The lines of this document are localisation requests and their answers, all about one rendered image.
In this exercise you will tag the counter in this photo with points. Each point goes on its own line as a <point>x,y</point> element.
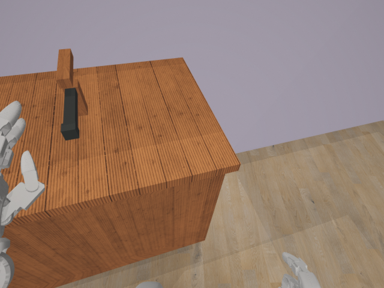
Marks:
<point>142,179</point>

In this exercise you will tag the left robot forearm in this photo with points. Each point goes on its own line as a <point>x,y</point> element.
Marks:
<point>6,264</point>

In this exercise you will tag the tap lever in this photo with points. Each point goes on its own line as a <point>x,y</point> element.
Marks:
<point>69,128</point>

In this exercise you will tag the robot left hand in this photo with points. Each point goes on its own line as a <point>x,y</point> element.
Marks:
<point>24,194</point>

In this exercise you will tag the robot right hand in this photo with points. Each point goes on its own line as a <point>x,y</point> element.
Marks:
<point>306,279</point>

